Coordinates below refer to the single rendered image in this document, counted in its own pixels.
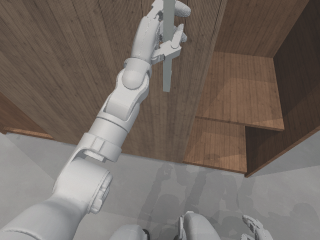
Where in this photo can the handle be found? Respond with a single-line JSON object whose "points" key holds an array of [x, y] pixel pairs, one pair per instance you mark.
{"points": [[168, 32]]}

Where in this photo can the left robot forearm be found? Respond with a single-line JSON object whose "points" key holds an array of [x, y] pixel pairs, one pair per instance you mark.
{"points": [[116, 117]]}

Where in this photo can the robot right hand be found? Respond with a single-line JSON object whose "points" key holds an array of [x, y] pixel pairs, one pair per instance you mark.
{"points": [[257, 228]]}

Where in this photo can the robot left upper arm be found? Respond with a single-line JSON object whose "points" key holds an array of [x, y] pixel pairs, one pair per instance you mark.
{"points": [[82, 188]]}

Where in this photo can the left robot thigh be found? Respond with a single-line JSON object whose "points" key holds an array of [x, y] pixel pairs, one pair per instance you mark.
{"points": [[129, 232]]}

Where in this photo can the robot thigh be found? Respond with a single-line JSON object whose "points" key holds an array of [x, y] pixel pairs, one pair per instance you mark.
{"points": [[129, 232], [193, 226]]}

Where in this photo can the wardrobe door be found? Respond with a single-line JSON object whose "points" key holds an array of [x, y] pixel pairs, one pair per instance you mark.
{"points": [[59, 61], [13, 117]]}

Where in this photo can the robot left hand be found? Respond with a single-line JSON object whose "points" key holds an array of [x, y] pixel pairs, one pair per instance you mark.
{"points": [[150, 32]]}

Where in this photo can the right robot thigh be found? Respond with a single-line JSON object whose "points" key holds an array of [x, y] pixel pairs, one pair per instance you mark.
{"points": [[193, 226]]}

